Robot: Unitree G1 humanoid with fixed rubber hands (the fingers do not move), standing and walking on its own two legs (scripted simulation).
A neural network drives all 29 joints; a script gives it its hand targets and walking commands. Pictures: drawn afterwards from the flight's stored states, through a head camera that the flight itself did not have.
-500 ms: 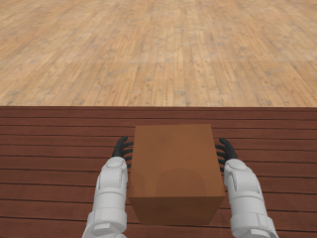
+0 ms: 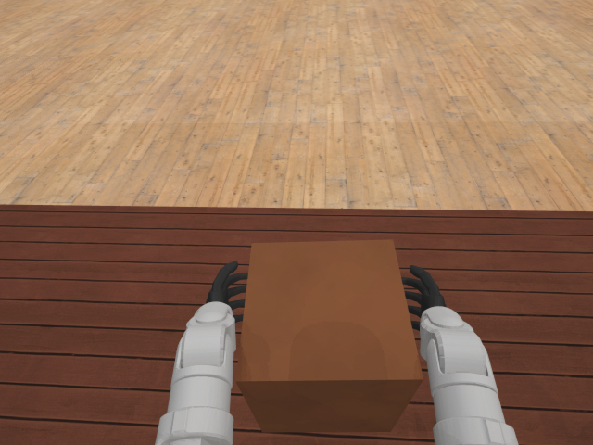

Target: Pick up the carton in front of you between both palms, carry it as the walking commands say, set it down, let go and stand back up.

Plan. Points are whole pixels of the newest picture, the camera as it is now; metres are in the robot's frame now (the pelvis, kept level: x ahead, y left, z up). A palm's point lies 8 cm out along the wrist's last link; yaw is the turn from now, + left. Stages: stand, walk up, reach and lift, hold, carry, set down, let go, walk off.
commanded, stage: reach and lift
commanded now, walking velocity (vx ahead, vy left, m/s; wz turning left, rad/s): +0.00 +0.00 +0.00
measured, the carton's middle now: (324, 341) +0.29 +0.00 -0.05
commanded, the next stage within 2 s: hold in 0.20 s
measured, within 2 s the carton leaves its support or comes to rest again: neither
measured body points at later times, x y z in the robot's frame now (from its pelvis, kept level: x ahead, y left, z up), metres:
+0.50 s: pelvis -0.01 +0.00 +0.00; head -0.05 +0.00 +0.45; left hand +0.29 +0.16 +0.04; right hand +0.28 -0.15 +0.04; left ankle +0.01 +0.12 -0.74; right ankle +0.02 -0.12 -0.74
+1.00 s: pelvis +0.04 +0.01 +0.00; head +0.01 +0.02 +0.45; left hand +0.34 +0.18 +0.07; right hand +0.34 -0.12 +0.07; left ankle +0.00 +0.12 -0.74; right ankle +0.05 -0.10 -0.72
